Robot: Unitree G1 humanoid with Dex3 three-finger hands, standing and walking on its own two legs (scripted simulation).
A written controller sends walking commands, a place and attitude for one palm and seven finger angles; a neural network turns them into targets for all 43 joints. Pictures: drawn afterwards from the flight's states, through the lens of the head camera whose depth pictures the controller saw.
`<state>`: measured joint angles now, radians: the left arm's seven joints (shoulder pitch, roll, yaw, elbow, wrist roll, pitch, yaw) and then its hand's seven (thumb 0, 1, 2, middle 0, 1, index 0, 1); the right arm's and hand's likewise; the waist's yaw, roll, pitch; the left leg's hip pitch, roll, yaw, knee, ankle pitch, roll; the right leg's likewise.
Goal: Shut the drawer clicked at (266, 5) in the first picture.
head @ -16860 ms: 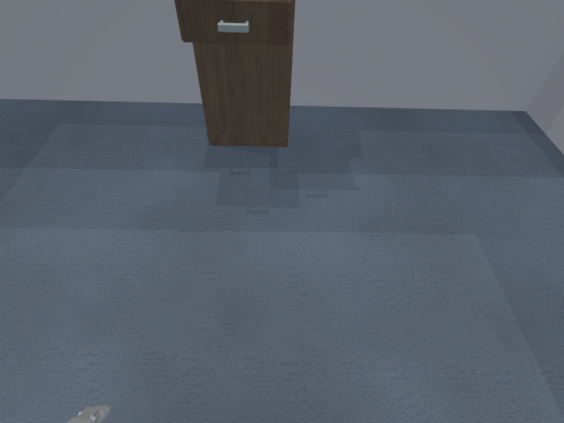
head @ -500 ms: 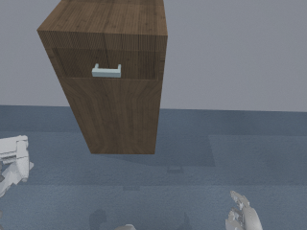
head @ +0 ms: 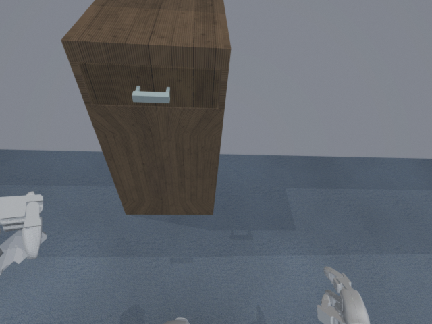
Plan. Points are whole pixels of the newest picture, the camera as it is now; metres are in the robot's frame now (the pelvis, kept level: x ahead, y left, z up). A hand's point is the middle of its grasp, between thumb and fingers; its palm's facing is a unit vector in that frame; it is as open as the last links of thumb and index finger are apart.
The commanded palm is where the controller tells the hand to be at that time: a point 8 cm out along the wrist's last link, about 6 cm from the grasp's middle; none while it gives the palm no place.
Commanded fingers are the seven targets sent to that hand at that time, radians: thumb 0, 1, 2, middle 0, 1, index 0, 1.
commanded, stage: step back with the hand held close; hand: left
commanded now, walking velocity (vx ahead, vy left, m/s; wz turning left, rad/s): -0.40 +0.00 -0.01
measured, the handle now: (152, 93) +0.74 +0.23 +0.01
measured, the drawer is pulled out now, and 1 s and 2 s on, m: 0.00 0.00 0.00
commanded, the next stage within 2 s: stop stepping back and stand still in 0.14 s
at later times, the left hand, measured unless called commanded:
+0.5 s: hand out of the picture +0.11 +0.27 +0.18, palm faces +0.31 -0.89 -0.35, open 3.2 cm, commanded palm +0.05 +0.31 +0.19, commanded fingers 0.00 0.90 0.90 -1.40 -1.60 -1.40 -1.60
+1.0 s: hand out of the picture +0.04 +0.29 +0.18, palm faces +0.32 -0.83 -0.46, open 3.2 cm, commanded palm -0.02 +0.34 +0.19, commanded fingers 0.00 0.90 0.90 -1.40 -1.60 -1.40 -1.60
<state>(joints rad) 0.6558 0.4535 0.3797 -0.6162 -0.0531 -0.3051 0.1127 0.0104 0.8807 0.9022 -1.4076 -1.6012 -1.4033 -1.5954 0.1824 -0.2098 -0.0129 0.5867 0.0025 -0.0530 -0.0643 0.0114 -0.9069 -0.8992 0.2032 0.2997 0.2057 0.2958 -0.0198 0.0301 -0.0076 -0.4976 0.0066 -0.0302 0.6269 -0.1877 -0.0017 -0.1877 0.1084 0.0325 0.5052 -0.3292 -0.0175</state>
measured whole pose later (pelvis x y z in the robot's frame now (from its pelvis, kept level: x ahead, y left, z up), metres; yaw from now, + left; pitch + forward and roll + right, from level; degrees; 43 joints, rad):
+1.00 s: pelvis -0.16 +0.07 +0.00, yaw -3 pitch -2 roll +0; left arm 0.62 0.40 0.39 -0.60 -0.02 -0.19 0.15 0.01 0.89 0.90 -1.41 -1.60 -1.40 -1.60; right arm 0.27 -0.17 0.02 0.62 -0.01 -0.13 -0.06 0.01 -0.91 -0.90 0.20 0.30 0.20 0.30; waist -0.05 -0.04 0.00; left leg -0.30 0.04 0.03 0.60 -0.27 -0.02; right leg -0.30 0.02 -0.07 0.64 -0.38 -0.02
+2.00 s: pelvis -0.14 +0.09 +0.02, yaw +0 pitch -1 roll -1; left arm 0.29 0.23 0.00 1.08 0.01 0.03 0.02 0.01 0.90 0.90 -0.80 -1.01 -0.79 -0.96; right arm 0.30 -0.18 0.01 1.07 -0.01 0.03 -0.01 0.01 -0.91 -0.90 0.20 0.30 0.20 0.29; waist 0.00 0.00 0.08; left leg -0.23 0.00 0.04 0.45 -0.21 0.03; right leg -0.18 -0.01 -0.11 0.41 -0.21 -0.02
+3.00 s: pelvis -0.13 +0.09 +0.02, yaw -1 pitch -1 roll +0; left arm 0.26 0.15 0.01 1.16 0.01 -0.01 0.03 0.00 0.91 0.90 -0.20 -0.30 -0.20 -0.30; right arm 0.28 -0.14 -0.01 1.14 -0.01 0.00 -0.03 0.00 -0.91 -0.90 0.20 0.30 0.20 0.29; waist -0.01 0.02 0.06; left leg -0.17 0.00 0.05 0.41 -0.21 0.02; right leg -0.15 -0.01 -0.09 0.40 -0.23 -0.02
